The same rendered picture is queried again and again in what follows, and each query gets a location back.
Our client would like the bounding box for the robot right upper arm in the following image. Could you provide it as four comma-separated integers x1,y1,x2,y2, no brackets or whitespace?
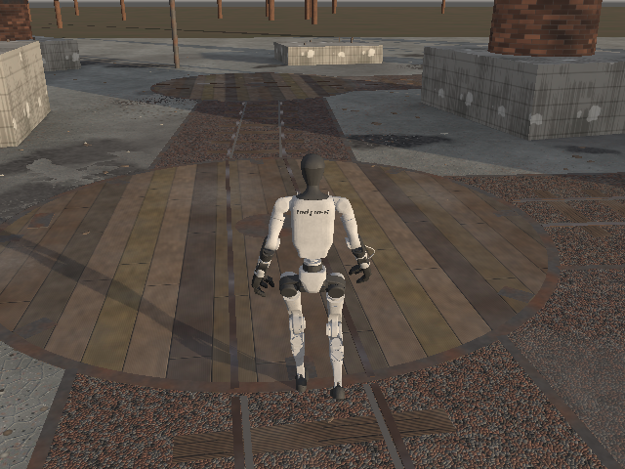
333,196,361,249

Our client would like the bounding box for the left robot forearm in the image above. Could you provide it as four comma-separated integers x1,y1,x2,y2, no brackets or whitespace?
254,236,274,277

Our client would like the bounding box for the right robot forearm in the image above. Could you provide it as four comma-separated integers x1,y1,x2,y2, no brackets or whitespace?
352,235,370,269

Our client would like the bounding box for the left robot thigh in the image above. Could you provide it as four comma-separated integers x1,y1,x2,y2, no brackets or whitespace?
279,272,306,334

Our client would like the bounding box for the right robot foot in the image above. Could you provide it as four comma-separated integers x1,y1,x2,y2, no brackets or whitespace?
330,384,345,400

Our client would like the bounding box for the robot left upper arm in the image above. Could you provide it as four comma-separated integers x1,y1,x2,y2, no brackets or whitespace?
265,196,293,251

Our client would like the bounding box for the left robot hand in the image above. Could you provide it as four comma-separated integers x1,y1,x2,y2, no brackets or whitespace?
251,274,274,297

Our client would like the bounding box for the right robot hand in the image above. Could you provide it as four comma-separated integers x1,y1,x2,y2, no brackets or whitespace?
349,265,372,283

